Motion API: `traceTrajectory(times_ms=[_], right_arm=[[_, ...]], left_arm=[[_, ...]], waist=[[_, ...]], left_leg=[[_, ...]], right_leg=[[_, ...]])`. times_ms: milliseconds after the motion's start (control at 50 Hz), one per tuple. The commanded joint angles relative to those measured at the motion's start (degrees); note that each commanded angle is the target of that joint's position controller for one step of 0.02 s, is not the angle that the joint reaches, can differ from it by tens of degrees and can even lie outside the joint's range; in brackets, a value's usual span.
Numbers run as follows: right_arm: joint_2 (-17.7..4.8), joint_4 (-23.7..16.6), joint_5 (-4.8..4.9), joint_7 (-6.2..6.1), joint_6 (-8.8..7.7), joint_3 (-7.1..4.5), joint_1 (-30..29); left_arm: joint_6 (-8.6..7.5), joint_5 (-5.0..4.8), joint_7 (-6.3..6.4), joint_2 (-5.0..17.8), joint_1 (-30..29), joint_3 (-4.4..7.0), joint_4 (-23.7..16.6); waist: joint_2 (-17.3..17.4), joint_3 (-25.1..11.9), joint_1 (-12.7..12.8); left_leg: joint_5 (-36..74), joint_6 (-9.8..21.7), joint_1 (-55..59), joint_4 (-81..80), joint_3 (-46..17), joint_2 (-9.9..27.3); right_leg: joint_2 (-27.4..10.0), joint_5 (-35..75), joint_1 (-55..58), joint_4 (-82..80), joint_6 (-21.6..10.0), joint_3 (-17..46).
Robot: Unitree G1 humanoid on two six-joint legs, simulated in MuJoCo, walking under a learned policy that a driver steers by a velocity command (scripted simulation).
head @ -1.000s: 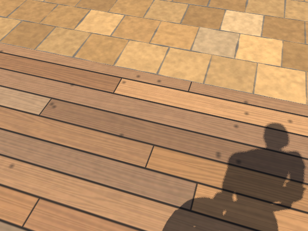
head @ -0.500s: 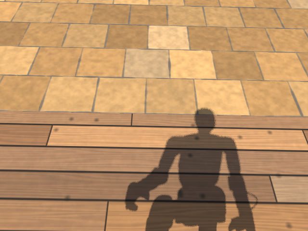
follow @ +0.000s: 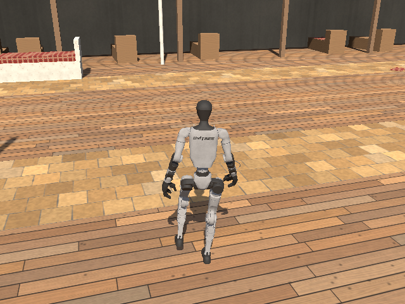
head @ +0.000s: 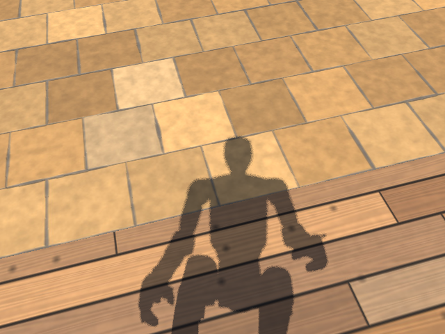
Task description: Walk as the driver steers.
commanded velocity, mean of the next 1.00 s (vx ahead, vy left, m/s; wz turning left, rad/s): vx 0.50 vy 0.00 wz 0.06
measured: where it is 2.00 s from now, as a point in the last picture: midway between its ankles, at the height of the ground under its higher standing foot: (197, 202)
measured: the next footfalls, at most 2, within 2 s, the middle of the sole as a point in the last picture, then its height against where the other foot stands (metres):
left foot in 0.28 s outside the picture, level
right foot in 0.76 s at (284, 307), level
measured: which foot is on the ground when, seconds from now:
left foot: up 0.00-0.26, down 0.28-0.78, up 0.80-1.00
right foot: down 0.00-0.30, up 0.32-0.74, down 0.76-1.00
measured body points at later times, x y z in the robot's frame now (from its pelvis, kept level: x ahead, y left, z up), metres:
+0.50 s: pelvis +0.28 +0.05 +0.00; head +0.31 +0.05 +0.45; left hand +0.43 +0.29 -0.13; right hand +0.28 -0.23 -0.13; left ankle +0.32 +0.12 -0.74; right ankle +0.25 -0.08 -0.67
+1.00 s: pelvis +0.52 -0.02 +0.00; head +0.54 -0.03 +0.45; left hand +0.55 +0.26 -0.10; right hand +0.66 -0.28 -0.12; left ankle +0.51 +0.12 -0.66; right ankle +0.51 -0.11 -0.74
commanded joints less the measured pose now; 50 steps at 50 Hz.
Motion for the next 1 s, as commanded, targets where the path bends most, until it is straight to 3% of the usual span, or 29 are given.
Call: traceTrajectory(times_ms=[20, 140, 180, 220, 260, 280, 300, 320, 340, 360, 380, 420, 460, 560, 640, 700, 740, 760, 780, 800, 820, 840, 860, 920, 1000], right_arm=[[-4.08, -4.28, 0.11, 0.14, 0.27, -0.66, -3.14], [-4.14, -8.69, 0.59, 0.83, -0.53, 0.42, -13.25], [-4.71, -10.09, 0.93, 0.89, -1.06, 0.62, -14.71], [-5.98, -9.63, 1.17, 0.63, -1.61, 0.4, -10.5], [-7.84, -5.08, 1.06, -0.33, -2.41, -0.61, 2.92], [-9.32, -3.11, 0.47, -1.06, -3.08, -1.23, 11.03], [-14.12, -2.8, -0.82, -1.79, -3.17, -2.18, 18.65], [-16.43, -0.9, 0.0, -1.16, -2.23, -3.16, 17.99], [-11.36, -2.41, 1.3, -0.44, -1.78, -2.26, 11.45], [-7.42, -3.11, 1.87, -0.07, -1.82, -1.38, 7.11], [-5.61, -2.71, 1.52, 0.11, -1.93, -0.77, 5.76], [-5.54, -0.68, 1.77, 0.18, -2.6, -0.42, 7.58], [-6.56, 0.91, 2.2, 0.36, -3.26, -0.74, 10.7], [-8.07, 2.23, 2.5, -0.07, -2.54, -1.49, 14.94], [-9.3, 2.39, 2.17, 0.04, -2.18, -2.22, 18.13], [-10.13, 1.74, 1.7, -0.18, -1.82, -2.69, 18.04], [-10.71, 0.86, 1.83, -0.46, -1.6, -3.04, 15.85], [-9.48, 0.46, 2.2, -0.32, -1.92, -2.78, 15.71], [-5.45, -1.61, 2.92, -0.13, -2.46, -1.69, 14.67], [-2.95, -3.74, 3.97, -0.25, -2.13, -1.13, 18.77], [-6.99, -1.85, 2.24, -0.67, -0.94, -1.73, 19.23], [-7.04, -1.42, 1.57, -0.1, -0.58, -1.89, 16.5], [-5.77, -1.65, 1.45, 0.44, -0.41, -1.71, 14.8], [-5.13, -2.49, 0.4, 1.76, 1.08, -1.73, 12.73], [-4.56, -5.27, 0.34, 2.81, 1.88, -1.42, 6.4]], left_arm=[[-0.92, 0.01, 0.12, 8.07, 3.43, 1.5, -2.94], [-0.69, 0.64, 0.82, 8.63, 8.86, 1.35, -2.68], [-0.65, 0.95, 1.25, 9.39, 9.09, 1.5, -2.92], [-0.72, 1.06, 1.64, 10.56, 6.34, 1.77, -3.81], [-1.35, 1.01, 1.18, 10.93, 4.29, 1.65, -3.73], [-1.83, 0.87, 0.76, 9.57, 4.87, 1.21, -3.44], [-2.19, -0.01, 0.44, 4.62, 8.36, -0.03, -5.01], [-2.1, -0.72, 0.25, 4.52, 14.65, 0.14, -4.37], [-1.55, 1.43, 0.55, 6.89, 11.46, 0.11, -3.6], [-1.5, 2.2, 0.05, 6.89, 5.05, -0.07, -4.74], [-1.53, 2.44, -0.3, 6.27, 1.54, -0.3, -6.0], [-0.81, 3.37, -0.84, 5.32, 0.07, -0.76, -7.09], [-0.44, 3.41, -1.12, 4.41, -0.26, -1.26, -7.7], [-0.24, 2.71, -1.37, 2.92, -13.01, -2.87, -12.33], [-0.63, 1.8, -1.23, 3.25, -19.89, -3.38, -14.8], [-1.32, 1.38, -0.71, 4.29, -20.03, -3.16, -15.78], [-2.14, 1.44, -0.13, 5.29, -13.77, -2.58, -14.19], [-2.91, 2.07, 0.61, 7.68, -8.48, -1.72, -12.86], [-3.33, 3.42, 1.59, 12.3, 0.42, -0.57, -12.47], [-2.12, 3.34, 1.81, 16.91, 1.25, 0.74, -11.95], [-1.38, 2.9, 1.57, 12.33, -1.17, 0.24, -12.24], [-1.46, 2.35, 1.22, 7.49, -4.11, -0.92, -13.03], [-1.75, 2.24, 0.94, 5.49, -5.71, -1.44, -12.89], [-2.97, 1.65, 0.94, 4.76, -4.6, -1.53, -11.39], [-3.74, 1.03, 0.7, 5.77, -1.36, -0.87, -9.49]], waist=[[-4.07, -0.32, 0.41], [-5.38, 0.23, 3.8], [-6.08, 0.47, 3.77], [-6.82, -0.12, 0.95], [-5.22, -6.26, -4.52], [-3.44, -11.14, -8.06], [4.84, -19.55, -8.58], [17.81, -22.02, -4.47], [6.81, -11.87, -2.51], [0.54, -5.5, -2.51], [-1.09, -2.73, -1.74], [2.0, -2.52, -0.47], [3.15, -3.91, -0.13], [3.1, -0.68, -2.77], [2.87, -1.48, -5.24], [3.57, -2.36, -4.59], [2.66, -3.75, -1.09], [-0.27, -6.89, 1.09], [-8.12, -14.32, 4.95], [-19.81, -15.93, 2.42], [-11.71, -10.6, 0.61], [-5.84, -5.57, 0.02], [-5.02, -3.17, -0.79], [-8.46, -2.64, -1.93], [-6.74, -2.55, -1.8]], left_leg=[[6.23, -0.73, -4.32, -5.82, 1.84, -1.81], [9.98, 0.57, -5.57, -17.08, 1.73, -5.28], [9.17, 1.62, -3.08, -20.81, 1.36, -6.34], [6.72, 3.13, 5.81, -25.41, 0.95, -7.66], [5.88, 5.88, 23.28, -29.32, 3.97, -10.68], [5.7, 7.84, 35.24, -30.29, 0.86, -6.73], [-3.48, 12.23, 48.37, -30.91, -18.72, 7.56], [-2.34, 19.25, 52.27, -40.53, -44.49, 15.4], [-10.33, 19.33, 44.38, -41.91, -41.83, 13.33], [-9.3, 18.55, 37.15, -42.24, -32.32, 10.43], [-3.69, 16.98, 32.47, -43.35, -26.18, 7.08], [8.27, 15.76, 28.8, -44.06, -19.79, 2.83], [16.37, 16.8, 28.44, -44.11, -17.38, 1.8], [10.58, 16.66, 24.75, -47.57, -14.71, -0.46], [12.34, 15.05, 26.15, -44.79, -15.29, -0.93], [14.81, 13.65, 26.93, -40.41, -18.03, -0.14], [13.42, 11.83, 24.69, -34.76, -19.21, -1.53], [12.25, 10.25, 21.58, -27.09, -17.37, -4.71], [2.74, 8.45, 16.01, -11.59, -11.15, -8.5], [-20.53, 7.28, 1.04, -0.16, -3.26, -15.5], [-18.89, 7.62, -2.98, 6.85, -3.14, -10.28], [-13.58, 7.55, -2.81, 8.07, -3.69, -8.37], [-10.1, 6.84, -1.53, 7.2, -3.3, -6.83], [-5.57, 5.14, -0.12, 7.21, -1.51, -5.29], [0.04, 3.79, -5.29, 6.53, -1.0, -4.37]], right_leg=[[-15.01, 19.65, 2.01, -6.21, -5.69, 14.43], [-15.5, 25.32, 9.52, -2.29, -5.14, 17.2], [-16.36, 27.97, 10.78, -0.52, -4.56, 18.77], [-16.44, 31.68, 8.64, 2.08, -2.54, 19.33], [-14.03, 44.17, 6.88, 13.6, -0.08, 15.21], [-11.12, 37.54, 1.64, 25.04, 0.94, 12.7], [-5.94, 15.14, -8.87, 43.09, 2.73, 8.23], [1.86, -18.28, -21.06, 55.48, 4.18, 5.72], [-2.78, -15.1, -26.67, 59.21, 3.54, 7.68], [-5.65, -10.59, -27.35, 56.98, 3.74, 6.07], [-8.0, -8.27, -26.75, 52.84, 3.96, 4.48], [-10.07, -7.33, -23.86, 47.53, 5.38, 2.94], [-10.34, -7.53, -23.18, 44.36, 6.83, 1.43], [-11.48, 0.63, -24.91, 28.51, 10.08, -1.06], [-9.79, 5.66, -21.57, 19.73, 10.93, -1.47], [-8.52, 2.61, -16.46, 15.15, 10.29, -0.73], [-7.44, 1.65, -6.53, 8.52, 9.08, -0.68], [-10.22, 0.47, 2.48, 5.89, 7.47, 2.17], [-23.75, -10.61, 13.44, 2.77, 4.28, 14.87], [-33.98, -20.51, 19.68, -4.23, -1.0, 35.86], [-33.62, -24.95, 14.25, -4.02, -2.25, 36.93], [-30.33, -20.71, 9.07, -4.42, -1.38, 29.49], [-27.63, -11.22, 5.18, -5.61, -0.48, 21.86], [-23.28, 5.05, 2.37, -6.9, 1.02, 9.61], [-23.76, 15.99, 4.54, -7.82, -0.19, 2.44]])
Over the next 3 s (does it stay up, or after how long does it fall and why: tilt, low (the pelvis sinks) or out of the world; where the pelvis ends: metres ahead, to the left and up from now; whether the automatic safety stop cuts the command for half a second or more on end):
stays up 1.15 0.30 -0.01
